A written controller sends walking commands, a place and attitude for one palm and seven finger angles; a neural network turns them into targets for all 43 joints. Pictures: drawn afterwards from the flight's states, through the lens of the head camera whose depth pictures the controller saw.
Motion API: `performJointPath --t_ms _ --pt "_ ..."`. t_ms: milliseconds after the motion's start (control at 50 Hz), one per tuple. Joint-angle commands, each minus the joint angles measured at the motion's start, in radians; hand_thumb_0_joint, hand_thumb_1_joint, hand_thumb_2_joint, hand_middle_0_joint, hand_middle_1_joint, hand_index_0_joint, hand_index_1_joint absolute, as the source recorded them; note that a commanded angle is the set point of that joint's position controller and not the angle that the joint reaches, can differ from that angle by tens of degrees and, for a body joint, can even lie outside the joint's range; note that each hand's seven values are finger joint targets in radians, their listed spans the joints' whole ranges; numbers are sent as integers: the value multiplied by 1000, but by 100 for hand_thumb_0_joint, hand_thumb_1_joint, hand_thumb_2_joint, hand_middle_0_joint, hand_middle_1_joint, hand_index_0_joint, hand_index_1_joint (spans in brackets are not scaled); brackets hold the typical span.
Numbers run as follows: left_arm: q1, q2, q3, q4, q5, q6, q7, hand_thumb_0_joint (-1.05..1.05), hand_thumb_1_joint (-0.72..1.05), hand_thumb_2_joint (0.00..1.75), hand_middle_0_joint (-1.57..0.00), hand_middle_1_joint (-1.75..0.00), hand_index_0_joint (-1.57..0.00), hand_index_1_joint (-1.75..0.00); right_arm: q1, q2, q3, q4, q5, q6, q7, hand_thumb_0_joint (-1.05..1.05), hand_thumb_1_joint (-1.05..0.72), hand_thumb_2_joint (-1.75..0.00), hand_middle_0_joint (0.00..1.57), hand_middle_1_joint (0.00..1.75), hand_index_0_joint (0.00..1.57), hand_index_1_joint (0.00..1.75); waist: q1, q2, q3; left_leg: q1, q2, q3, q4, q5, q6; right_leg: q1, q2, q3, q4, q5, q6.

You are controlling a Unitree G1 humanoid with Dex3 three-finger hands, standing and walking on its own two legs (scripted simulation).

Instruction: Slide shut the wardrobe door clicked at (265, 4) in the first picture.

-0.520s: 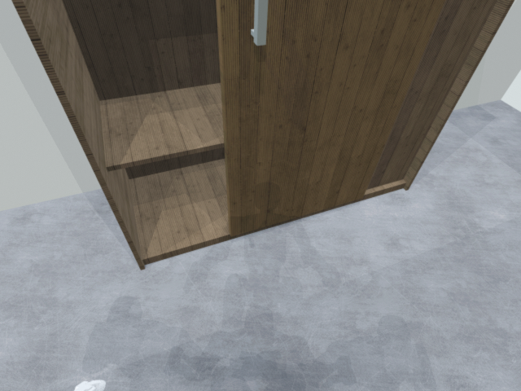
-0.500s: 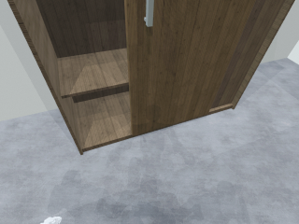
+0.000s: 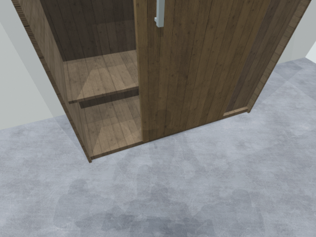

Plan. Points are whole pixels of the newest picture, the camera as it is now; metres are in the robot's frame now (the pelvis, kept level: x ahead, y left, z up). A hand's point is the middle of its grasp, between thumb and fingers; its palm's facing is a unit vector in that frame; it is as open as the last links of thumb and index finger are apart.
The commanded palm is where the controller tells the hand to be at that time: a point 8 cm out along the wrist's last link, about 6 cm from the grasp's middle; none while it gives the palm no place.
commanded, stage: stand and wait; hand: right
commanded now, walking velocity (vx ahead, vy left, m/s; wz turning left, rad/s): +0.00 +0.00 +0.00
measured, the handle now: (158, 0) +0.89 +0.05 +0.24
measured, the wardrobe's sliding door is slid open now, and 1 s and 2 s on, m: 0.39 0.39 0.39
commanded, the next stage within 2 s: look at it before walking up in 0.30 s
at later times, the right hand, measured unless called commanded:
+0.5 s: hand out of the picture +0.07 -0.25 -0.15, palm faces -0.02 +0.94 -0.33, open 7.4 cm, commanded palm none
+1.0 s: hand out of the picture +0.07 -0.25 -0.15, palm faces -0.03 +0.94 -0.34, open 7.4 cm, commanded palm none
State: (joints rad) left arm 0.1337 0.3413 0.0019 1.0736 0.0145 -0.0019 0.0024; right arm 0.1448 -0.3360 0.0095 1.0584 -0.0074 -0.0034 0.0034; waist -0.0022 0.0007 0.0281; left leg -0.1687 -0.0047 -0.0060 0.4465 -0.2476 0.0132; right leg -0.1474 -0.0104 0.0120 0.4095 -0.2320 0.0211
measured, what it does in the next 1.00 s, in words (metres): stands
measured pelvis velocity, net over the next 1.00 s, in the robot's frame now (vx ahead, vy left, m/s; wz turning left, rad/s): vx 0.00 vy -0.01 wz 0.00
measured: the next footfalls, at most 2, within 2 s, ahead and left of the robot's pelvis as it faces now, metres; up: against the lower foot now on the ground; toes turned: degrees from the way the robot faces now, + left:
right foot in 1.82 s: +0.03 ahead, -0.13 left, +0.00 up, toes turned +17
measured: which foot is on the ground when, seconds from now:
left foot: down 0.00-1.00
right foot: down 0.00-1.00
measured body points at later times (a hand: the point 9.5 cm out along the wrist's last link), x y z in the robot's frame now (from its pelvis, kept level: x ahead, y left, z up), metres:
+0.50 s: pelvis -0.01 +0.00 +0.00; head -0.01 +0.00 +0.45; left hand +0.07 +0.29 -0.13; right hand +0.07 -0.30 -0.13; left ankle +0.00 +0.11 -0.74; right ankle -0.01 -0.13 -0.74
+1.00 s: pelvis +0.00 -0.01 +0.00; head +0.01 +0.00 +0.45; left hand +0.07 +0.29 -0.13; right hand +0.07 -0.30 -0.13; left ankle +0.00 +0.11 -0.74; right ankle -0.01 -0.13 -0.74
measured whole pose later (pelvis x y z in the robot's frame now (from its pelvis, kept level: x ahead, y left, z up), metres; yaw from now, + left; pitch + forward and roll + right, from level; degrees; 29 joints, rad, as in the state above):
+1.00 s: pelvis +0.00 -0.01 +0.00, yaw +0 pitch -2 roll +0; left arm 0.12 0.34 0.00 1.11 0.01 -0.01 0.00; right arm 0.14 -0.34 0.01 1.09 -0.01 -0.01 0.00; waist 0.00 0.00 0.04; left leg -0.15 0.00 -0.01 0.39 -0.21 0.00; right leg -0.13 0.00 0.01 0.35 -0.20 0.01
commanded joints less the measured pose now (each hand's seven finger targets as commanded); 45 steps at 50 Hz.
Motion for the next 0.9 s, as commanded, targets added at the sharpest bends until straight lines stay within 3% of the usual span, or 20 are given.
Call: performJointPath --t_ms 0,160,320,560,720,880 --pt "-62 192 40 -62 -2 -32 12 0 90 90 -20 -30 -20 -30 -60 -213 -52 -67 -1 -25 -15 0 -90 -90 20 30 20 30 0 5 -68 21 122 -111 -94 161 28 1 -97 76 -60 151 -46" --pt "-54 199 37 -42 -5 -32 11 0 90 90 -20 -30 -20 -30 -59 -217 -51 -54 -2 -26 -15 0 -90 -90 20 30 20 30 -1 12 -59 23 122 -108 -106 157 26 4 -101 80 -72 152 -44" --pt "-53 195 37 -34 -3 -30 9 0 90 90 -20 -30 -20 -30 -59 -215 -49 -48 -3 -25 -13 0 -90 -90 20 30 20 30 1 20 -36 -9 124 -122 -137 68 25 0 -96 81 -85 100 -43" --pt "-57 195 37 -33 -6 -33 9 0 90 90 -20 -30 -20 -30 -50 -210 -48 -47 -4 -28 -14 0 -90 -90 20 30 20 30 0 9 -59 16 122 -110 -124 149 22 17 -103 86 -86 153 -43" --pt "-59 195 35 -29 -6 -33 10 0 90 90 -20 -30 -20 -30 -50 -208 -47 -44 -4 -25 -13 0 -90 -90 20 30 20 30 -2 1 -34 10 119 -108 -133 115 18 4 -103 91 -105 126 -44" --pt "-58 196 35 -26 -7 -33 9 0 90 90 -20 -30 -20 -30 -42 -207 -47 -40 -4 -27 -14 0 -90 -90 20 30 20 30 -1 4 -64 26 124 -105 -129 157 17 28 -107 88 -98 162 -45"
